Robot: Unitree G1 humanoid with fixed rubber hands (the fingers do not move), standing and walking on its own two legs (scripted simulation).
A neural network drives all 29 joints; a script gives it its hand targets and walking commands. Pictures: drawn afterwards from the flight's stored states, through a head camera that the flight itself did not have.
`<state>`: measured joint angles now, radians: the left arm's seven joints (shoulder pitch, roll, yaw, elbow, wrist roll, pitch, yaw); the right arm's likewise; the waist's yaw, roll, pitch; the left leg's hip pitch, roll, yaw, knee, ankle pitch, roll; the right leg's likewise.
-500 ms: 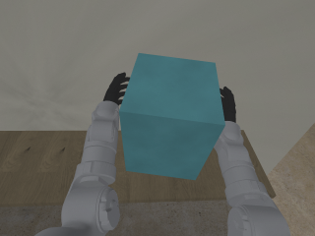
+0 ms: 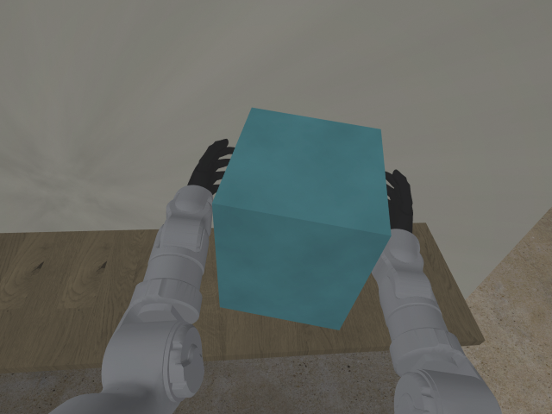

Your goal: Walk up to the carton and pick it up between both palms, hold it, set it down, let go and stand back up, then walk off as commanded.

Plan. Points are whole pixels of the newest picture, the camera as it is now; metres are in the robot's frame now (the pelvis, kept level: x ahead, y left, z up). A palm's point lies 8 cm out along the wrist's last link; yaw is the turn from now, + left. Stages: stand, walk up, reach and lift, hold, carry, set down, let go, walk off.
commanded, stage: set down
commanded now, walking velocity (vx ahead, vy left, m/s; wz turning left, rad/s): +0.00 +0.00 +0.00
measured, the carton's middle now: (296, 222) +0.38 -0.07 +0.08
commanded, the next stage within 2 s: none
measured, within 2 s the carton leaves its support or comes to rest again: rests again in 1.32 s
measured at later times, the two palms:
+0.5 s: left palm (207, 195) +0.44 +0.06 +0.10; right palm (389, 238) +0.34 -0.21 +0.08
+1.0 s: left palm (213, 208) +0.44 +0.06 +0.07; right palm (388, 252) +0.33 -0.22 +0.05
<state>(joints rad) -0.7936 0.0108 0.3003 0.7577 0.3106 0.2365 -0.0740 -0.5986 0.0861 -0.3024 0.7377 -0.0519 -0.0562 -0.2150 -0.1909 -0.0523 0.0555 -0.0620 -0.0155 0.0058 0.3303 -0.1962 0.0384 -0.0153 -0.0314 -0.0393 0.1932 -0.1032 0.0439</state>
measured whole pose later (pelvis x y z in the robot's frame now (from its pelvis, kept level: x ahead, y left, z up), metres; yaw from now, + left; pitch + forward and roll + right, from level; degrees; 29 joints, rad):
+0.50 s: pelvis +0.00 +0.00 +0.00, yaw -1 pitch +1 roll -1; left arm -0.84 0.04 0.31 0.92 0.30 0.14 -0.09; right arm -0.58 0.14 -0.41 0.78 -0.16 -0.12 -0.21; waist -0.18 -0.04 0.01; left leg -0.15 -0.01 0.02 0.33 -0.19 0.04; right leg -0.11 -0.03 -0.04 0.18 -0.09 0.04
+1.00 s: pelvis +0.00 -0.01 +0.00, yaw -1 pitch +5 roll -2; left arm -0.84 0.04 0.32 1.03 0.32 0.01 -0.08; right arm -0.56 0.16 -0.48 0.87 -0.23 -0.26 -0.22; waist -0.17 -0.02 -0.02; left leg -0.24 0.01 0.02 0.35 -0.19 0.03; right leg -0.19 -0.02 -0.06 0.18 -0.07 0.03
